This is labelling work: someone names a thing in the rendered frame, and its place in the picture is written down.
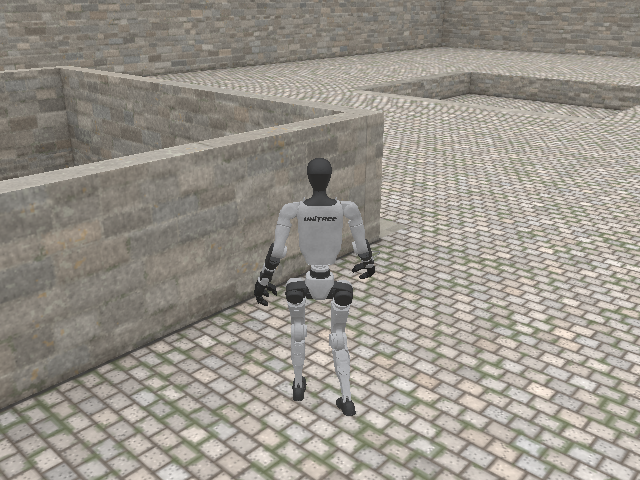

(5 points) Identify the robot left upper arm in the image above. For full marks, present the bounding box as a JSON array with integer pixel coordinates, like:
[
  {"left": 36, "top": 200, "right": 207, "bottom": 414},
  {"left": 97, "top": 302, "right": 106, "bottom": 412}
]
[{"left": 271, "top": 202, "right": 299, "bottom": 259}]

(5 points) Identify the robot right shin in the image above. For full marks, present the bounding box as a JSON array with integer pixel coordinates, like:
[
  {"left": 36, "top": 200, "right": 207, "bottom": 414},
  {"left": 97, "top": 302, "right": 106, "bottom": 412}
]
[{"left": 332, "top": 332, "right": 351, "bottom": 403}]

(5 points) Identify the left robot forearm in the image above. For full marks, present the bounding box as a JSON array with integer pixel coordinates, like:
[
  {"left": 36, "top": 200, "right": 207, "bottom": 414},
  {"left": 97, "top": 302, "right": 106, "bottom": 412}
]
[{"left": 258, "top": 243, "right": 280, "bottom": 286}]

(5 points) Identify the right robot forearm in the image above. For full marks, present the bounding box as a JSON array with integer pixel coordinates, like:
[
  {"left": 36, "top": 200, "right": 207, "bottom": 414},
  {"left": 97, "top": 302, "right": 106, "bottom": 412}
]
[{"left": 358, "top": 239, "right": 374, "bottom": 268}]

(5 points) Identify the robot right upper arm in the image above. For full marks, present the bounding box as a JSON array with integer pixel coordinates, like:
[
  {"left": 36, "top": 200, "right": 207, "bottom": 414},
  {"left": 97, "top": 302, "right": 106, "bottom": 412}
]
[{"left": 340, "top": 201, "right": 369, "bottom": 254}]

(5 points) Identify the robot left hand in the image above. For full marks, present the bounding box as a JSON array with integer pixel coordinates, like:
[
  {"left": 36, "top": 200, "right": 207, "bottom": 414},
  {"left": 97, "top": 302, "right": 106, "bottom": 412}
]
[{"left": 254, "top": 280, "right": 277, "bottom": 306}]

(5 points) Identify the robot right hand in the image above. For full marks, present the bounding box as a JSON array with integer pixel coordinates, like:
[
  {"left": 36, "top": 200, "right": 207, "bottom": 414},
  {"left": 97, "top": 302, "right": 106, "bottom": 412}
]
[{"left": 352, "top": 263, "right": 375, "bottom": 279}]

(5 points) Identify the humanoid robot head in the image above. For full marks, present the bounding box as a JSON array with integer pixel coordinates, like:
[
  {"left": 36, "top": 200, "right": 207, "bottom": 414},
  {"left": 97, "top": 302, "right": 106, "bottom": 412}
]
[{"left": 303, "top": 158, "right": 337, "bottom": 206}]

